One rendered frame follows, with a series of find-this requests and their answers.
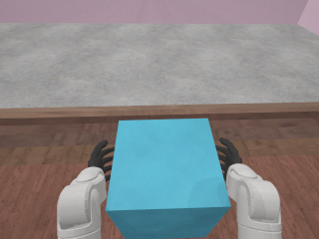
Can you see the robot left hand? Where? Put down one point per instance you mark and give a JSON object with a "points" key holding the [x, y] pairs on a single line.
{"points": [[97, 160]]}

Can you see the robot right hand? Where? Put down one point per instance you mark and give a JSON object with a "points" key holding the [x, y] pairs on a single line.
{"points": [[232, 156]]}

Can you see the robot left forearm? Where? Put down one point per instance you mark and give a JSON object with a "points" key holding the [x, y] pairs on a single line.
{"points": [[79, 206]]}

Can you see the robot right forearm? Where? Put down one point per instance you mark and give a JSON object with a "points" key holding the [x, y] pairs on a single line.
{"points": [[258, 205]]}

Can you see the carton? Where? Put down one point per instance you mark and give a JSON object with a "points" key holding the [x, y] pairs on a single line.
{"points": [[166, 180]]}

